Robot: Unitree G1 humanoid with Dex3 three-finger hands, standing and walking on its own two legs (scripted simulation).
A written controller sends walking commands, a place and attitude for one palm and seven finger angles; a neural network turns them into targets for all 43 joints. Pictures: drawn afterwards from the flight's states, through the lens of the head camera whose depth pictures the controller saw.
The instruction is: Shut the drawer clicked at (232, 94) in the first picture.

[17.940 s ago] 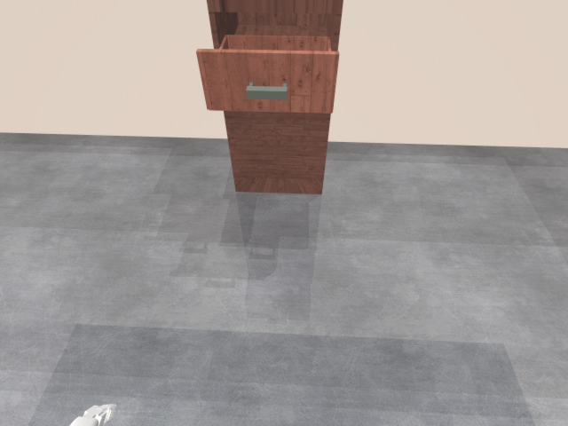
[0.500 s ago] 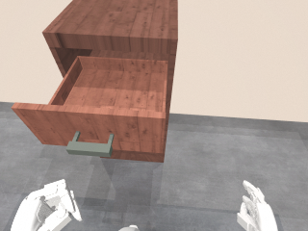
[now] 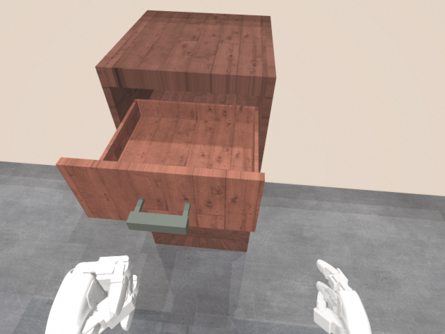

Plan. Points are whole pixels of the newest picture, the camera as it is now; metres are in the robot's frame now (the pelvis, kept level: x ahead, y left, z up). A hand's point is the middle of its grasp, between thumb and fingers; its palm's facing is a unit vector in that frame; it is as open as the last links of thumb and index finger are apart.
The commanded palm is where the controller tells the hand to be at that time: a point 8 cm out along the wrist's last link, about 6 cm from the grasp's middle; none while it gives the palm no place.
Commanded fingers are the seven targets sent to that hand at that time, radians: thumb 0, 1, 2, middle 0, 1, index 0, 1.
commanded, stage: raise the hand and make a fist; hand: left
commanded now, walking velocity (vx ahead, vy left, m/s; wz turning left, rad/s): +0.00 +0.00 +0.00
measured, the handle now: (161, 213) +0.34 +0.16 +0.02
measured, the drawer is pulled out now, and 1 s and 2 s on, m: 0.28 0.28 0.28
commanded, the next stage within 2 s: bring the fist close to the handle in 0.30 s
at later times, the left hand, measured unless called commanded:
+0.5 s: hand (140, 301) +0.15 +0.13 +0.11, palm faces +0.05 -1.00 -0.08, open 3.3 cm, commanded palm +0.10 +0.19 +0.11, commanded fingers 0.00 0.90 0.90 -1.40 -1.60 -1.40 -1.60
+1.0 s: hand (151, 287) +0.18 +0.13 +0.06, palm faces +0.02 -1.00 -0.05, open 3.3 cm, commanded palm +0.15 +0.19 +0.06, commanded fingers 0.00 0.90 0.90 -1.40 -1.60 -1.40 -1.60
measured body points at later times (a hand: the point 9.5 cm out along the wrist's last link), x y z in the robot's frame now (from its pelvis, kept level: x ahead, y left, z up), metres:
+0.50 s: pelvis +0.01 -0.04 +0.00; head +0.00 -0.05 +0.45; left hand +0.14 +0.18 +0.11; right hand +0.20 -0.26 -0.05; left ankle +0.03 +0.05 -0.70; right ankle -0.01 -0.13 -0.70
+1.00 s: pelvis +0.01 -0.06 +0.00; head +0.05 -0.06 +0.44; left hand +0.18 +0.19 +0.06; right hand +0.19 -0.30 -0.08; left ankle +0.03 +0.05 -0.70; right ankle -0.01 -0.13 -0.70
